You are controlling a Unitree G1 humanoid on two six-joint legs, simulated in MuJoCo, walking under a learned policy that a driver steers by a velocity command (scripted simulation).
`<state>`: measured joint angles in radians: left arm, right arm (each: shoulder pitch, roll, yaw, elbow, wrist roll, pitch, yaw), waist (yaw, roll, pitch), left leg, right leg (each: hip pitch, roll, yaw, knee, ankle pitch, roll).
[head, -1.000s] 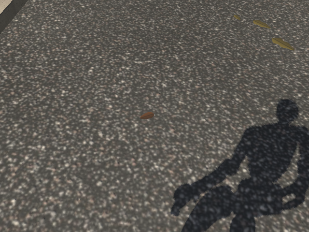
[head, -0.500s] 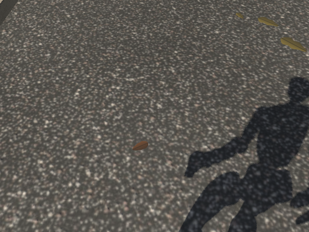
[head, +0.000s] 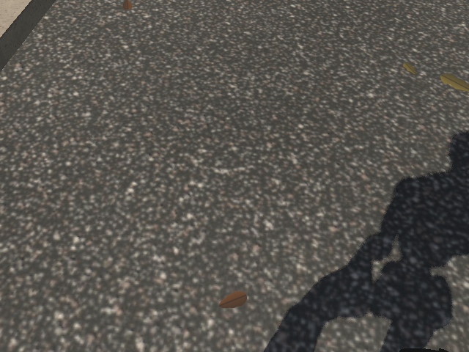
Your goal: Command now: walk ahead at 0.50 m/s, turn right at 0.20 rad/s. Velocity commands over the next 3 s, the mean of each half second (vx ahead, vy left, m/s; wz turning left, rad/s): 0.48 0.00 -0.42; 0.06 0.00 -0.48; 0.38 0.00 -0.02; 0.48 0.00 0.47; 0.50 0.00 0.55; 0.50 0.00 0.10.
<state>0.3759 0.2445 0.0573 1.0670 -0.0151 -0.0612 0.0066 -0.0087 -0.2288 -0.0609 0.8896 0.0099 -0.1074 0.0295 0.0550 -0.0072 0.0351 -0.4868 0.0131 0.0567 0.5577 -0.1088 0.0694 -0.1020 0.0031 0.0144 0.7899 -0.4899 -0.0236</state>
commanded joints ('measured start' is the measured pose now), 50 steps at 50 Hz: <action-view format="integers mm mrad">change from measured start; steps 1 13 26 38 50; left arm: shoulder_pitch -38 -216 -28 -257 -204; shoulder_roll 128 46 257 217 167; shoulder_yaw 19 43 111 65 22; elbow -86 -154 -220 -358 -335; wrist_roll -40 -8 9 17 22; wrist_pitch -52 14 8 63 82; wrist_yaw -7 -10 -39 15 29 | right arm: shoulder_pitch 333 224 275 205 174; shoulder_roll -166 -134 -199 -150 -138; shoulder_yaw -41 -28 -45 -32 -16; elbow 46 67 18 -95 -135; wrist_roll -2 -32 -11 -20 4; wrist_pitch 0 -11 50 107 61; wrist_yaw -15 -51 -76 -113 -45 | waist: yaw -170 -56 89 -77 -35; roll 164 62 -37 -64 -175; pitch -252 11 -214 -220 -126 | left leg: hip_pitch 766 358 241 -110 163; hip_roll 368 232 143 -5 -11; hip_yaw -568 23 190 -147 -37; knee -248 -456 496 634 53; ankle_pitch -156 122 356 -272 -246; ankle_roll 186 89 -108 -169 -113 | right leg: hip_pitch -669 -608 158 -128 -207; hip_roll -27 -134 -68 -190 -144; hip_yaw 113 81 57 266 390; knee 550 92 -296 -396 -465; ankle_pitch -13 530 887 1068 -58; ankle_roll -38 -15 -187 -260 -182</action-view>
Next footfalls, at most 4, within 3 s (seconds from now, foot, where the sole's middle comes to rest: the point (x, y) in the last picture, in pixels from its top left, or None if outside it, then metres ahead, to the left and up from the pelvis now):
0.52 right None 0.41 -0.17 -0.76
1.06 left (233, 343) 0.47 0.05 -0.76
1.46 right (367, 317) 0.57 -0.33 -0.76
1.98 left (309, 204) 0.95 -0.18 -0.76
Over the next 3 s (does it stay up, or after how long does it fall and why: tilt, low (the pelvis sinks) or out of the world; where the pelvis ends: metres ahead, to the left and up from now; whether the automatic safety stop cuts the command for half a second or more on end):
stays up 1.33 -0.23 0.00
